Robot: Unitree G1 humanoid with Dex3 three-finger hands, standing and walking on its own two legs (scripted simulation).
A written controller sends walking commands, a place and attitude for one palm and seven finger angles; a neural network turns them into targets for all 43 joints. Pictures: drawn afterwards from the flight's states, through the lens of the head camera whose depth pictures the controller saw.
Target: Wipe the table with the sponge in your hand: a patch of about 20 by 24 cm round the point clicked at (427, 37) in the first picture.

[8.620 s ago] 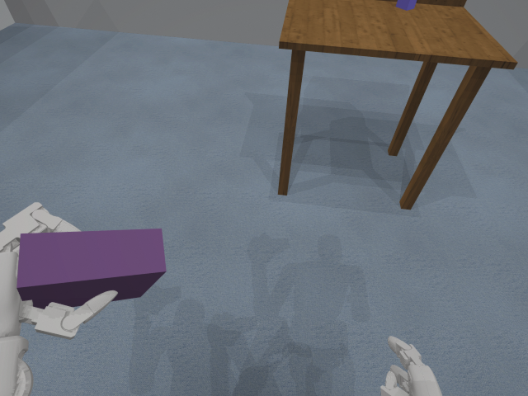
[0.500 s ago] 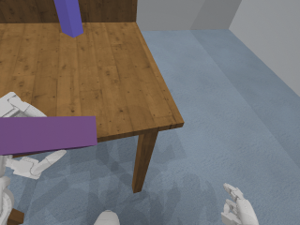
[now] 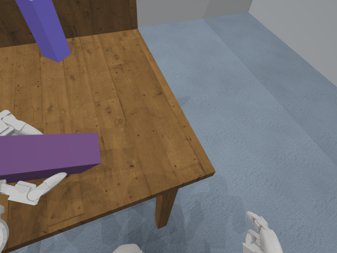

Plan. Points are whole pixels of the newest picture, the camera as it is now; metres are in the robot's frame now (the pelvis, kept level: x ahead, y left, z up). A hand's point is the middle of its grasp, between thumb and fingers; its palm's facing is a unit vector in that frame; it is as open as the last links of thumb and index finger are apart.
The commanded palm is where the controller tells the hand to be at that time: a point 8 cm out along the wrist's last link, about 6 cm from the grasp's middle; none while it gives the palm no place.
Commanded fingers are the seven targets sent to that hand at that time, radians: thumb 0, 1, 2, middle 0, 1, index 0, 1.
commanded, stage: come to a stop and stand still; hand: left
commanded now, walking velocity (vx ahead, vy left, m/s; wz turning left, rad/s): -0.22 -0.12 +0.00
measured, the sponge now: (63, 157) +0.24 +0.21 +0.14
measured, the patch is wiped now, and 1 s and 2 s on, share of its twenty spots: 0.00 0.00 0.00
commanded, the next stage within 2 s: look again from close up in 1.10 s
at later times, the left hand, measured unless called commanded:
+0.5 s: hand (62, 165) +0.22 +0.20 +0.17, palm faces +0.40 -0.85 -0.36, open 9.4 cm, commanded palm +0.16 +0.24 +0.19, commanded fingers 0.00 0.10 1.30 -1.20 -1.60 -1.20 -1.60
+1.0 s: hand (36, 189) +0.18 +0.21 +0.17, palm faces +0.43 -0.84 -0.34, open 9.4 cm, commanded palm +0.13 +0.25 +0.19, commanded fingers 0.00 0.10 1.30 -1.20 -1.60 -1.20 -1.60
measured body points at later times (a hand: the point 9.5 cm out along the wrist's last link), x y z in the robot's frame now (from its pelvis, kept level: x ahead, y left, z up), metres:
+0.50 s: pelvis +0.00 -0.04 +0.01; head +0.02 -0.04 +0.46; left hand +0.19 +0.24 +0.19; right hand +0.17 -0.27 -0.08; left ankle -0.02 +0.08 -0.72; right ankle +0.02 -0.11 -0.72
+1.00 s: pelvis -0.03 -0.03 +0.02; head -0.05 -0.03 +0.47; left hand +0.15 +0.26 +0.19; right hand +0.12 -0.26 -0.07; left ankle -0.02 +0.08 -0.72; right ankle +0.01 -0.11 -0.72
